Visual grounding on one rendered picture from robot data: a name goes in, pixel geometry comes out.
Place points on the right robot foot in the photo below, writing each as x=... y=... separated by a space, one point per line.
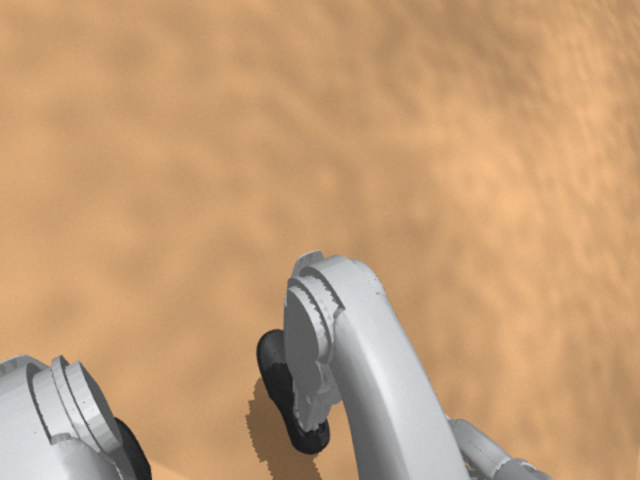
x=279 y=385

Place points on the left robot foot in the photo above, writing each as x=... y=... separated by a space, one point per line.
x=134 y=452

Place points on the right robot hand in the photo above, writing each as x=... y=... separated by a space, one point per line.
x=478 y=450

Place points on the right robot arm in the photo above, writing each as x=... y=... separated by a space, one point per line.
x=520 y=469

